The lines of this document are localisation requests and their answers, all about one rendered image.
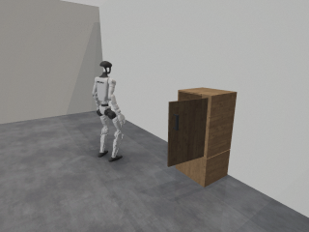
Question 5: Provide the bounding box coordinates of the cupboard door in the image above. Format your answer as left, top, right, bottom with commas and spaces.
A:
167, 98, 209, 167

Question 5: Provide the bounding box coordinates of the left robot forearm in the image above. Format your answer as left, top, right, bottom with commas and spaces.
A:
93, 95, 101, 107

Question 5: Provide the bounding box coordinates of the handle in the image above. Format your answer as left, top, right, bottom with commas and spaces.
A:
173, 114, 180, 131

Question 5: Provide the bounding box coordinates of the right robot forearm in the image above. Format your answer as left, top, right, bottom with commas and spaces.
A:
110, 95, 122, 115

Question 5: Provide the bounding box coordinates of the robot right upper arm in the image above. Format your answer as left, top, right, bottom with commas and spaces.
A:
108, 77, 117, 100

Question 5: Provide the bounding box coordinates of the robot right hand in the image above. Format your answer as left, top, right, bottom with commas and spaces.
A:
118, 113, 126, 127

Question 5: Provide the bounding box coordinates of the robot left upper arm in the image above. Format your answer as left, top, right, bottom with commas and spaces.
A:
92, 76, 98, 97

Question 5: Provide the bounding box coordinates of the robot right shin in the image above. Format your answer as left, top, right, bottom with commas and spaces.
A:
111, 132, 124, 158

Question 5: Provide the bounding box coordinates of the robot left foot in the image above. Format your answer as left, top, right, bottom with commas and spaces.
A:
98, 150, 108, 158

